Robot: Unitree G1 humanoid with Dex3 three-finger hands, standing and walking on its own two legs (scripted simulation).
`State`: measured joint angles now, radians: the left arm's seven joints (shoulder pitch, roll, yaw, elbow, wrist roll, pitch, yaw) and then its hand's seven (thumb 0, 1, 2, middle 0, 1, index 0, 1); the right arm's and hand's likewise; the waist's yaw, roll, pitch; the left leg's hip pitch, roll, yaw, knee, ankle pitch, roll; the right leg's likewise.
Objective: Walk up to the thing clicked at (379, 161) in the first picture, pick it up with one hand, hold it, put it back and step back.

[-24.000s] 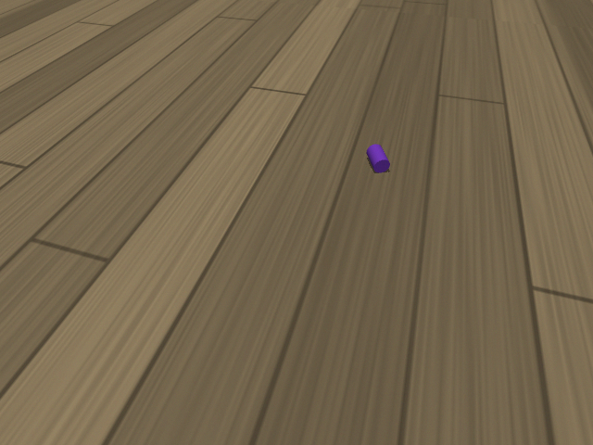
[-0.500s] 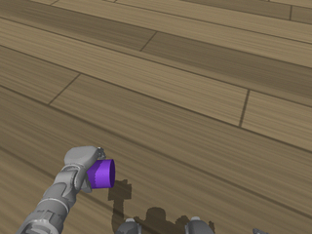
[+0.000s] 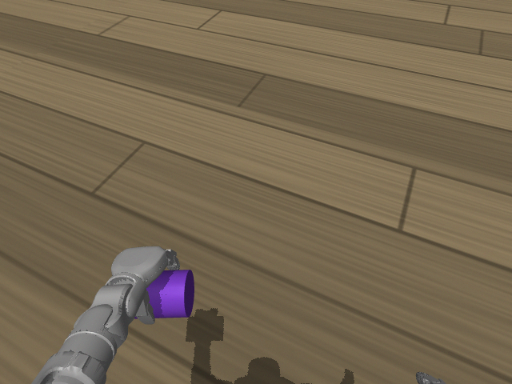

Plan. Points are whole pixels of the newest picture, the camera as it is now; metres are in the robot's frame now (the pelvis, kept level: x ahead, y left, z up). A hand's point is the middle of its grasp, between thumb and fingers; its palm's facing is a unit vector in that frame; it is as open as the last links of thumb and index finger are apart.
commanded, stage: hold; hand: left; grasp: from above
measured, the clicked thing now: (153, 293) +0.31 +0.23 -0.11
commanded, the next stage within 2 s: crouch in 1.68 s
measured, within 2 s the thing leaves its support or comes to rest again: neither
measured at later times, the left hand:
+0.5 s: hand (145, 285) +0.30 +0.22 -0.04, palm faces -0.48 -0.05 -0.87, open 10.7 cm
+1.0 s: hand (142, 294) +0.27 +0.21 -0.02, palm faces -0.47 -0.05 -0.88, open 10.7 cm
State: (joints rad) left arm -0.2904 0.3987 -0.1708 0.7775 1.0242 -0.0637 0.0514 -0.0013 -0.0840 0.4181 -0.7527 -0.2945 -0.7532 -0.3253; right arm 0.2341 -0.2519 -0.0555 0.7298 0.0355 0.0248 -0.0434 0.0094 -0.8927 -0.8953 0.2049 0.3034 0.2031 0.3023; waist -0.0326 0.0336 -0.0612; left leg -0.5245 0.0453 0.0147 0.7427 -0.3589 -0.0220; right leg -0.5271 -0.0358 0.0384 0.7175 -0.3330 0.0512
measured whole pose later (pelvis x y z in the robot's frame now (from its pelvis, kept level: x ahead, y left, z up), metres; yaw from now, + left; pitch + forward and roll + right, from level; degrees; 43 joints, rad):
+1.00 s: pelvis -0.01 -0.01 +0.02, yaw -1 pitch +2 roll +0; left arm -0.22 0.40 -0.18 0.62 1.00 -0.07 -0.06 0.00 -0.04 0.32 -0.78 -0.24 -0.78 -0.27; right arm 0.19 -0.26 -0.04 0.69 0.05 0.05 -0.06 0.01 -0.90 -0.90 0.20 0.30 0.20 0.30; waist 0.00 0.05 -0.03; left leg -0.34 0.04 0.03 0.57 -0.27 -0.03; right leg -0.36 -0.04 0.05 0.58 -0.26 0.04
